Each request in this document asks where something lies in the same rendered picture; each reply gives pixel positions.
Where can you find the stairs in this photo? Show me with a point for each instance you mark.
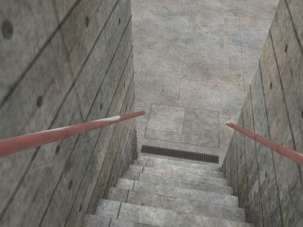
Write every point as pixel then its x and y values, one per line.
pixel 157 192

